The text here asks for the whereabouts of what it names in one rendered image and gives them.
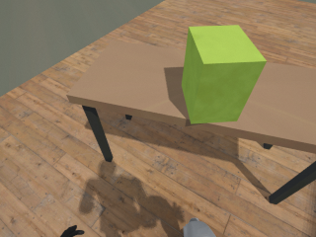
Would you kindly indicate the table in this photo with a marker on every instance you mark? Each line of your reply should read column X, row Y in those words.
column 145, row 81

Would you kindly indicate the carton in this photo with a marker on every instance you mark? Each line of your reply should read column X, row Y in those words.
column 221, row 69

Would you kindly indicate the robot right shin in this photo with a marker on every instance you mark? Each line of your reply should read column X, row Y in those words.
column 194, row 219

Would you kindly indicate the robot right thigh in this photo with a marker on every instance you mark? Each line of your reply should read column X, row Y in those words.
column 197, row 229

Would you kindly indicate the robot left hand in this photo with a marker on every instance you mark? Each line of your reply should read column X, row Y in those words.
column 71, row 232

